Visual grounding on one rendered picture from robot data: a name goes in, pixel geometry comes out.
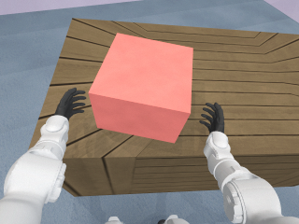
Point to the robot left hand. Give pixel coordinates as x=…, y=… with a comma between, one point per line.
x=64, y=108

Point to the robot right hand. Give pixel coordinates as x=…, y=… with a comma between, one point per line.
x=217, y=119

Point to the left robot upper arm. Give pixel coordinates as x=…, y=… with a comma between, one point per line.
x=36, y=181

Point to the robot left forearm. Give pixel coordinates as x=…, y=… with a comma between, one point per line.
x=51, y=144

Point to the robot right forearm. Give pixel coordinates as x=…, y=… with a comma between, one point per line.
x=222, y=164

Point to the pedestal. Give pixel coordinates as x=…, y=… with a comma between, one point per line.
x=253, y=76

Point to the right robot upper arm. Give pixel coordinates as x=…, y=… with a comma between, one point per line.
x=253, y=201

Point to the robot shin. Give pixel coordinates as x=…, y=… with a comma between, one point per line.
x=172, y=216
x=113, y=218

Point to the right robot shin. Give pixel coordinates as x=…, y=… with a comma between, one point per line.
x=172, y=216

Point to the left robot shin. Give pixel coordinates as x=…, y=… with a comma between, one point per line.
x=113, y=218

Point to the carton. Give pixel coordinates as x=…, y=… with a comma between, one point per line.
x=143, y=88

